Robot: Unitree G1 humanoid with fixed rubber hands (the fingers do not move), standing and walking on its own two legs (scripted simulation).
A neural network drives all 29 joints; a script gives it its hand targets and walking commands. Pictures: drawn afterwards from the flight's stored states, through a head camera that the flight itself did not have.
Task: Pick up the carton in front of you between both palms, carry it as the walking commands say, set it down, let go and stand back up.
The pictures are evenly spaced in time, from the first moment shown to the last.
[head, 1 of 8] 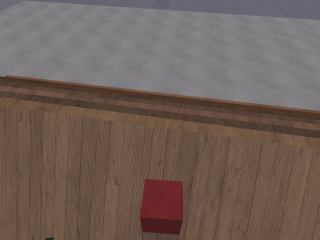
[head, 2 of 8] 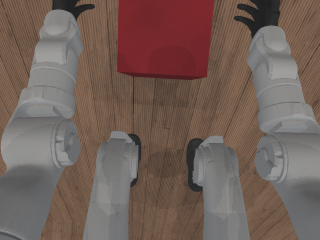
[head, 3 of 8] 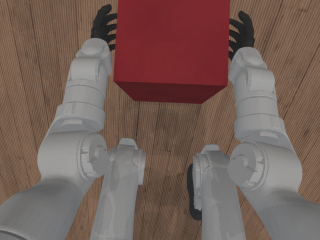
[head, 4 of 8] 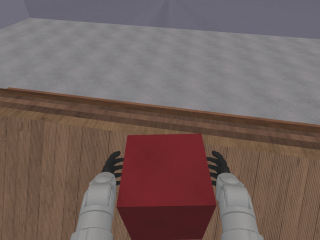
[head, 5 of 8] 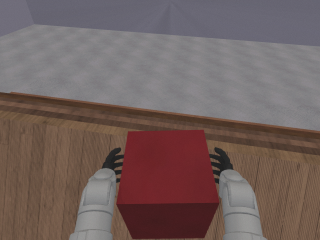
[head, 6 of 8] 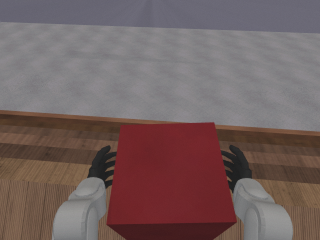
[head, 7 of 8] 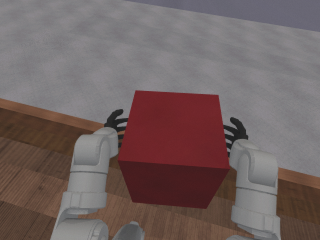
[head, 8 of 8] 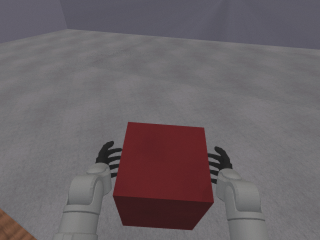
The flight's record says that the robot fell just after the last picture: yes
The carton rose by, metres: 0.68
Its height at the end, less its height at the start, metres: -0.54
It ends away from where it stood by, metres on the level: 2.89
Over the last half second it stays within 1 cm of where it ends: no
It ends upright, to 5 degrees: no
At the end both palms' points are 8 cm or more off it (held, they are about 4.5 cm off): no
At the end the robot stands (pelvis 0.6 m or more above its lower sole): yes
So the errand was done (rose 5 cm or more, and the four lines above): no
